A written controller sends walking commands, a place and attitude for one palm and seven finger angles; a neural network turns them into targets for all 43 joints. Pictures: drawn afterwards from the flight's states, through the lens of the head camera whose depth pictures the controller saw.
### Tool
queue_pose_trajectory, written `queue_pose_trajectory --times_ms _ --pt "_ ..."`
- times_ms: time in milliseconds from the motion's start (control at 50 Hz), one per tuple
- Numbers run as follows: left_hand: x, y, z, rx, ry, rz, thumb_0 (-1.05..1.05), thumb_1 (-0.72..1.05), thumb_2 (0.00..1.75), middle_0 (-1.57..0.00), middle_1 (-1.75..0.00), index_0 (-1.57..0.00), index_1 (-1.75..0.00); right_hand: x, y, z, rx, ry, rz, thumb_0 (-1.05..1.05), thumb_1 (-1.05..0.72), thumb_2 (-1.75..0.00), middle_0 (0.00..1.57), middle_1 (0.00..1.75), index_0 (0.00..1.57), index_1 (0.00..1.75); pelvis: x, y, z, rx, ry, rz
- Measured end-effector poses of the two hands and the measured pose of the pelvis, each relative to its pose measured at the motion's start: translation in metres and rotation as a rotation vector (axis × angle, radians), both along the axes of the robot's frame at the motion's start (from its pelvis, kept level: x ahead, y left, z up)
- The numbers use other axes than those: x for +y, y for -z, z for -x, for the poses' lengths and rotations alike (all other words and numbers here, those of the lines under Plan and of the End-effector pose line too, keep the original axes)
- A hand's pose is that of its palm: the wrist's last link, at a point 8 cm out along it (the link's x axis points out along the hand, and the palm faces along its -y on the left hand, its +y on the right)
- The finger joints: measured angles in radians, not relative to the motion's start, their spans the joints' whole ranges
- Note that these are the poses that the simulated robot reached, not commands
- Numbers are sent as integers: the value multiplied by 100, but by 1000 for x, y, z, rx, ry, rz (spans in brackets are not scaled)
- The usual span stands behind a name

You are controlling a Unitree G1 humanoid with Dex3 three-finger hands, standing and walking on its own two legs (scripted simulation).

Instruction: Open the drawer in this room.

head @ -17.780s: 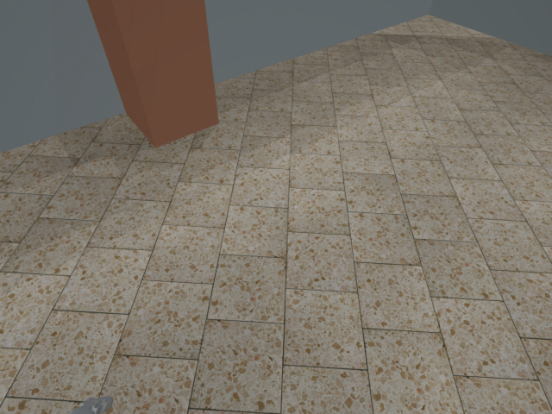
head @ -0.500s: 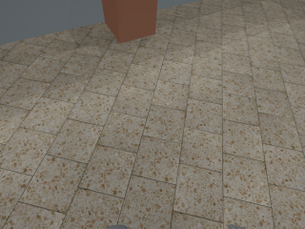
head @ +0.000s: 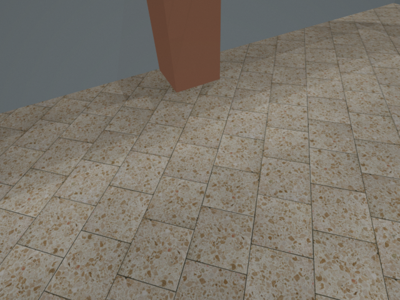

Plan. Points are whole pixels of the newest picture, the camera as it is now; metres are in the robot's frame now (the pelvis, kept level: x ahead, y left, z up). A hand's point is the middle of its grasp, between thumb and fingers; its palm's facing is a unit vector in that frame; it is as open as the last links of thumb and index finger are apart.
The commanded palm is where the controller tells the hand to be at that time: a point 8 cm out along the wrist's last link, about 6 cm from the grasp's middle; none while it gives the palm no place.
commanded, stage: turn or walk to find it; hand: left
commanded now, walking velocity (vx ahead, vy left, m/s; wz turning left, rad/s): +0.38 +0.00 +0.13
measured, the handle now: out of the picture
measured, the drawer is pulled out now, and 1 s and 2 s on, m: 0.00 0.00 0.00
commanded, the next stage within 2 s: none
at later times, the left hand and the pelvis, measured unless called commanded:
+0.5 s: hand out of the picture +0.01 +0.13 -0.15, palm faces +0.21 -0.97 -0.13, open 7.4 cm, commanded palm none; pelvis +0.20 +0.03 -0.02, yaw +4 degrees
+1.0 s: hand (152, 158) +0.58 +0.19 -0.15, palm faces -0.03 -0.98 -0.22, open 7.3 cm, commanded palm none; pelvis +0.43 +0.01 +0.00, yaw +2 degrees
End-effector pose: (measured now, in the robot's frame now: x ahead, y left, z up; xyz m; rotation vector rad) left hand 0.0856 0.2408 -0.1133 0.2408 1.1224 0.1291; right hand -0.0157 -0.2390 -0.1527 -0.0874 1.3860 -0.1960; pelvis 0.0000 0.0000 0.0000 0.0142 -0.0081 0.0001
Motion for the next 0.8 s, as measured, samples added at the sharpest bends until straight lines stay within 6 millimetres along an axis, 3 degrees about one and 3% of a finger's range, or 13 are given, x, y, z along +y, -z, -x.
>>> queue_pose_trajectory --times_ms 40,100,240,360,460,500,560,600,680,740,800 --pt "-10 -2 12 11 -46 5 1 91 90 -20 -30 -20 -30 -6 0 -3 42 -20 -14 0 -90 -90 20 30 20 30 -6 -3 -11 -7 -14 -7" --pt "-24 -4 41 103 -105 14 0 91 90 -20 -30 -20 -30 -14 -7 -23 47 -31 -29 1 -90 -90 20 30 19 30 -13 -12 -29 -15 -11 -28" --pt "-60 -3 105 383 -226 75 1 91 90 -20 -30 -20 -30 -15 -11 -100 16 -77 -35 1 -91 -90 19 30 19 30 -17 -15 -77 -15 -51 -30" --pt "-83 -4 123 570 -327 141 1 91 90 -20 -30 -20 -30 11 -5 -204 -35 -178 -45 1 -91 -90 19 30 19 30 -5 -5 -126 7 -69 -13" --pt "-76 5 101 683 -367 186 1 91 90 -20 -30 -20 -30 50 3 -314 -176 -251 -38 1 -91 -90 19 30 19 30 18 13 -180 19 -69 3" --pt "-63 13 77 688 -362 194 1 91 90 -20 -30 -21 -30 62 2 -347 -242 -251 -25 0 -91 -90 19 30 19 30 28 18 -201 14 -75 9" --pt "-33 24 13 589 -321 169 1 91 90 -20 -30 -21 -30 71 -8 -370 -280 -216 -18 0 -91 -90 20 30 19 30 38 11 -227 -4 -47 8" --pt "-11 29 -44 480 -276 146 1 91 90 -20 -30 -20 -30 73 -16 -374 -272 -193 -9 0 -91 -90 20 30 19 30 42 4 -243 -13 -42 9" --pt "24 28 -165 235 -196 102 1 91 90 -20 -30 -20 -30 55 -32 -382 -269 -134 56 -4 -95 -90 20 30 20 30 46 -6 -275 -19 -45 3" --pt "39 20 -246 86 -164 78 1 92 90 -19 -30 -20 -30 47 -34 -378 -203 -119 70 -3 -95 -90 20 30 20 30 46 -10 -301 -17 -44 -4" --pt "44 9 -312 -6 -127 66 1 93 90 -19 -30 -20 -30 44 -31 -370 -124 -87 63 -2 -94 -90 20 30 19 30 43 -11 -329 -14 -43 -7"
